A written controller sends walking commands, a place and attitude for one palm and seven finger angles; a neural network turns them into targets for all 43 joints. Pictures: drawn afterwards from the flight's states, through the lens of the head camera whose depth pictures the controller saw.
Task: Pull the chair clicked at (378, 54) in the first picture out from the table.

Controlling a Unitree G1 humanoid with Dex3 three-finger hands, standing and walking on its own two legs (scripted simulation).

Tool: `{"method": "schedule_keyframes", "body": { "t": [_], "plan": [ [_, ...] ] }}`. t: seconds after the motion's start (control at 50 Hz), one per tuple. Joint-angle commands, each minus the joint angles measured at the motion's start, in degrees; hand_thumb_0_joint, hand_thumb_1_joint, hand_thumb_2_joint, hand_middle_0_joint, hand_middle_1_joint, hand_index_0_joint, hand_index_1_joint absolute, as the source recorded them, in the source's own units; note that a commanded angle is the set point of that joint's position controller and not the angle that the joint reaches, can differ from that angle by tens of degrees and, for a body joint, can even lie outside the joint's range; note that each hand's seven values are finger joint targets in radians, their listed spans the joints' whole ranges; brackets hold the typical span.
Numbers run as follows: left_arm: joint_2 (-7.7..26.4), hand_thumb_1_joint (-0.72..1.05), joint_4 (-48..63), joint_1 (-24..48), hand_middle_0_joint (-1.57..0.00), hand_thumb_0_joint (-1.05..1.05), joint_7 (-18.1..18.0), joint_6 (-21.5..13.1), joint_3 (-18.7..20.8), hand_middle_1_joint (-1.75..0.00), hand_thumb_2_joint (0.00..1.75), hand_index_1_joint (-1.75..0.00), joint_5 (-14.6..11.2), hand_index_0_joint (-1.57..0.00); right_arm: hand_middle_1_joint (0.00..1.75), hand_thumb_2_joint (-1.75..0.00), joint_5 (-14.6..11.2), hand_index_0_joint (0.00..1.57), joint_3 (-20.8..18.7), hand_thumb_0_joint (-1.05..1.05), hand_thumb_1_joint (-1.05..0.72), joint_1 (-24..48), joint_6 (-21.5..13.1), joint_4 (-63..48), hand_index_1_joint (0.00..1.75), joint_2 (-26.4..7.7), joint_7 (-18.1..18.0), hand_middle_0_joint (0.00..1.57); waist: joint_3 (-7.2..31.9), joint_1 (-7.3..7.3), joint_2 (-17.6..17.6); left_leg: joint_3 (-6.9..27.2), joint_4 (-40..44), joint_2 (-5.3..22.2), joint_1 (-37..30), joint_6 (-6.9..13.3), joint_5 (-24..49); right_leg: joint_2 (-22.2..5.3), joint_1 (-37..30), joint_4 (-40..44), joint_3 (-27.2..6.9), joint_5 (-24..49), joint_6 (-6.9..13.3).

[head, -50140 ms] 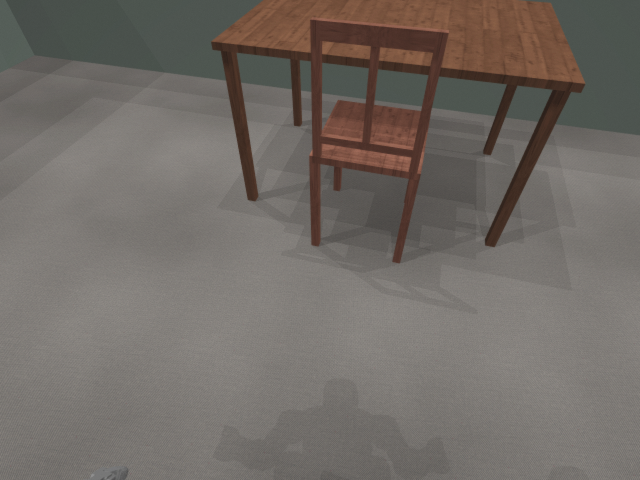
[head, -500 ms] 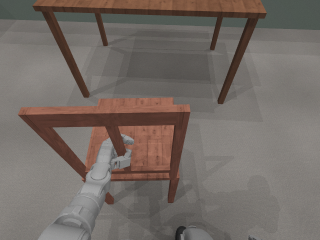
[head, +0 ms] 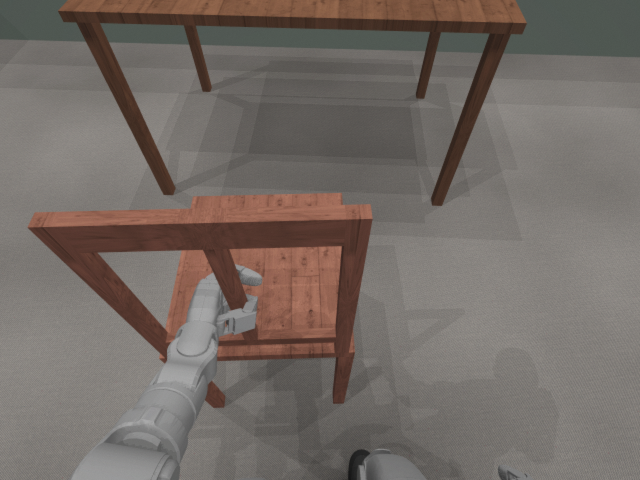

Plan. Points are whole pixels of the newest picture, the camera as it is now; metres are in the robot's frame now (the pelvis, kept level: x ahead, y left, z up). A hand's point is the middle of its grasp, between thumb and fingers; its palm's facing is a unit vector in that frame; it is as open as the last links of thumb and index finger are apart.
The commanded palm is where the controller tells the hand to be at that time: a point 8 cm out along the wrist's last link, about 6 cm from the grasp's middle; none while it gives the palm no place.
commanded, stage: step backward, pulling the chair out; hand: left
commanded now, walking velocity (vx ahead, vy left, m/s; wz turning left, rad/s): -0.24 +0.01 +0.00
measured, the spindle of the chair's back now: (236, 298) +0.36 +0.14 -0.06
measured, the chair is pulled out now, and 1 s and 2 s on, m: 0.60 0.60 0.60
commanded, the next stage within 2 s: stop walking, hand still on the chair in 0.76 s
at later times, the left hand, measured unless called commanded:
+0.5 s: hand (248, 312) +0.34 +0.12 -0.06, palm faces -0.02 -0.99 -0.15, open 5.6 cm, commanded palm +0.33 +0.17 -0.05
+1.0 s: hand (248, 313) +0.34 +0.12 -0.06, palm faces -0.01 -0.99 -0.15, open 5.6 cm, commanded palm +0.32 +0.17 -0.04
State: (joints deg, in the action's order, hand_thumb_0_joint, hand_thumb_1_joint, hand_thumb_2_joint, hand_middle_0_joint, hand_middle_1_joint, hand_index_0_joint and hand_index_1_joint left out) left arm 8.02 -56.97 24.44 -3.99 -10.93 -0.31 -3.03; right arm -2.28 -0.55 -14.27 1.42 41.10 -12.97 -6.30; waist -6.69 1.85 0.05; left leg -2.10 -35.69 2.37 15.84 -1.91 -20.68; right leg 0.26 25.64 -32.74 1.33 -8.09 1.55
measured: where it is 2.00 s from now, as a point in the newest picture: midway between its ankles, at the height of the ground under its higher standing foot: outside the picture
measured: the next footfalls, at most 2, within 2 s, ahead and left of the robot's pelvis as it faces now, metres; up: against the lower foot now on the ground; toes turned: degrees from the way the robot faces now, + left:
none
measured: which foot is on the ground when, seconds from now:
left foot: down 0.00-1.00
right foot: down 0.00-1.00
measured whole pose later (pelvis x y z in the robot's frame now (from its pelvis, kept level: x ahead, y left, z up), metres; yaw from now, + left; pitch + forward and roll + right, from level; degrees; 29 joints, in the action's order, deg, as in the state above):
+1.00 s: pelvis +0.00 +0.00 +0.00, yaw -1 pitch +1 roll +1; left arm 8.7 -50.4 21.3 -5.2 -8.1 0.9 -2.9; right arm -2.5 -0.3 -13.6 1.9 39.5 -13.2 -6.2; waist -7.9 3.0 -0.9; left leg -2.9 -33.4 2.5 14.7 -1.8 -19.4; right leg 0.5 24.6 -30.3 0.7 -6.5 1.4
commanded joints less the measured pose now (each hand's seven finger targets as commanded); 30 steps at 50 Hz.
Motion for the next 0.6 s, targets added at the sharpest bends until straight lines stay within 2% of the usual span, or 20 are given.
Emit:
{"method": "schedule_keyframes", "body": {
  "t": [0.0,0.02,0.04,0.08,0.12,0.16,0.18,0.26,0.32,0.34,0.4,0.42,0.44,0.48,0.58],
  "plan": [
    [9.1,0.9,7.3,16.8,-0.5,0.0,-1.1,-2.8,2.0,-1.45,0.9,-1.45,1.4,-0.5,0.3,-0.9,-0.2,0.2,-3.0,0.0,-0.9,-2.5,-1.9,-4.3,0.3,-8.1,-0.7,0.2,21.1,-0.35,-5.9,3.4,2.2,3.6,-1.9,1.6,3.9,-12.1,-13.1,8.6,-12.0,6.5,0.4],
    [9.3,0.9,6.6,16.7,-0.5,0.0,-1.1,-2.8,2.3,-1.45,0.9,-1.45,1.4,-0.5,0.3,-0.9,-0.3,0.2,-3.0,0.0,-0.9,-2.4,-1.8,-4.1,0.3,-8.1,-0.6,0.2,21.0,-0.37,-6.3,3.1,1.8,3.0,-2.3,1.7,1.9,-12.8,-12.4,10.1,-12.6,4.6,0.1],
    [10.1,0.9,6.3,16.2,-0.5,0.0,-1.2,-2.7,2.4,-1.45,0.9,-1.45,1.3,-0.5,0.3,-0.9,-0.4,0.2,-3.1,0.0,-0.9,-2.6,-1.8,-3.5,0.3,-8.4,-0.7,0.2,20.5,-0.41,-5.4,3.4,2.9,3.2,-2.8,1.8,2.1,-12.6,-12.4,10.7,-12.2,4.4,0.2],
    [9.3,0.9,6.6,16.8,-0.5,0.0,-1.1,-3.0,2.3,-1.45,0.9,-1.45,1.5,-0.5,0.3,-0.9,-0.3,0.2,-2.8,0.0,-0.9,-1.9,-1.6,-4.1,0.3,-8.3,-0.6,0.2,21.5,-0.58,-4.5,3.7,4.9,4.0,-3.0,2.2,4.3,-11.4,-13.0,9.5,-10.5,3.4,-1.0],
    [9.1,0.9,7.1,16.9,-0.5,0.0,-1.1,-3.5,2.4,-1.45,0.9,-1.45,1.7,-0.5,0.3,-0.9,-0.2,0.2,-2.7,0.0,-0.9,-0.9,-1.5,-4.6,0.3,-8.2,-0.7,0.2,21.3,-0.89,-1.6,4.6,6.8,5.3,-2.5,2.7,6.8,-9.8,-13.3,8.2,-9.2,2.8,-1.8],
    [9.1,0.9,7.7,15.9,-0.5,0.0,-1.2,-3.3,2.3,-1.45,0.9,-1.45,1.6,-0.5,0.3,-0.9,-0.2,0.2,-2.7,0.0,-0.9,-0.6,-1.5,-5.0,0.3,-8.7,-0.8,0.2,20.4,-1.16,2.4,6.6,9.3,7.7,-1.6,3.4,11.8,-7.5,-14.1,4.9,-7.0,4.9,-1.5],
    [8.6,0.9,8.3,16.2,-0.5,0.0,-1.2,-3.4,2.0,-1.45,0.9,-1.45,1.6,-0.5,0.3,-0.9,-0.1,0.2,-2.6,0.0,-0.9,-0.4,-1.5,-5.3,0.3,-8.5,-0.8,0.2,20.9,-1.21,2.7,6.8,9.1,8.4,-1.2,3.4,13.9,-7.1,-15.2,3.3,-6.4,7.0,-1.5],
    [9.1,0.9,9.1,15.2,-0.5,0.0,-1.2,-2.6,2.2,-1.45,0.9,-1.45,1.4,-0.5,0.3,-0.9,-0.2,0.2,-2.8,0.0,-0.9,-0.8,-1.3,-5.8,0.3,-8.4,-0.9,0.2,20.6,-1.09,0.7,6.1,7.6,8.0,0.4,2.6,12.5,-8.0,-16.4,2.9,-7.8,10.4,-0.6],
    [9.0,0.9,8.8,15.2,-0.5,0.0,-1.3,-2.5,2.1,-1.45,0.9,-1.45,1.4,-0.5,0.3,-0.9,-0.2,0.2,-2.9,0.0,-0.9,-1.3,-1.1,-5.7,0.3,-8.2,-0.7,0.2,20.9,-0.89,-1.7,4.6,5.2,5.5,0.1,1.9,6.0,-10.3,-14.7,6.4,-10.6,6.3,0.1],
    [9.9,0.9,8.5,14.4,-0.5,0.0,-1.3,-2.2,2.4,-1.45,0.9,-1.45,1.3,-0.5,0.3,-0.9,-0.3,0.2,-3.1,0.0,-0.9,-1.6,-1.2,-5.1,0.3,-8.6,-0.9,0.2,20.1,-0.78,-1.6,4.8,5.6,5.3,-0.7,2.0,5.7,-10.3,-13.9,7.3,-10.8,6.1,0.5],
    [9.2,0.9,8.5,15.2,-0.5,0.0,-1.3,-2.4,2.2,-1.45,0.9,-1.45,1.5,-0.5,0.3,-0.9,-0.2,0.2,-2.8,0.0,-0.9,-1.4,-1.0,-5.4,0.3,-8.2,-0.6,0.2,20.9,-0.81,-2.0,4.4,5.5,4.9,-1.1,2.1,4.8,-10.6,-13.7,8.0,-10.5,3.8,-0.2],
    [9.2,0.9,8.3,15.1,-0.5,0.0,-1.4,-2.5,2.3,-1.45,0.9,-1.45,1.6,-0.5,0.3,-0.9,-0.2,0.2,-2.7,0.0,-0.9,-1.3,-1.0,-5.5,0.3,-8.1,-0.6,0.2,20.9,-0.87,-2.0,4.6,5.8,4.9,-1.0,2.2,5.0,-10.4,-13.7,8.2,-10.3,3.2,-0.4],
    [10.0,0.9,8.0,14.7,-0.5,0.0,-1.4,-2.3,2.5,-1.45,0.9,-1.45,1.4,-0.5,0.3,-0.9,-0.3,0.2,-2.9,0.0,-0.9,-1.2,-1.1,-5.0,0.3,-8.8,-0.8,0.2,20.0,-0.93,-0.5,5.3,7.2,5.7,-1.1,2.4,6.2,-9.6,-13.5,7.8,-9.7,3.3,-0.2],
    [8.7,0.9,8.8,14.9,-0.5,0.0,-1.3,-2.5,2.0,-1.45,0.9,-1.45,1.5,-0.5,0.3,-0.9,-0.2,0.2,-2.7,0.0,-0.9,-0.8,-1.2,-5.7,0.3,-8.4,-0.7,0.2,20.2,-1.06,0.7,5.9,8.3,6.9,-0.8,2.8,9.1,-8.1,-13.8,5.6,-8.0,3.9,-0.9],
    [8.8,0.9,9.5,15.0,-0.5,0.0,-1.3,-2.4,2.1,-1.45,0.9,-1.45,1.5,-0.5,0.3,-0.9,-0.1,0.2,-2.8,0.0,-0.9,-1.0,-1.2,-5.8,0.3,-8.4,-0.8,0.2,20.6,-1.1,1.6,6.1,7.6,8.1,0.1,2.6,12.6,-7.6,-15.5,2.9,-7.4,9.5,-0.6]
  ]
}}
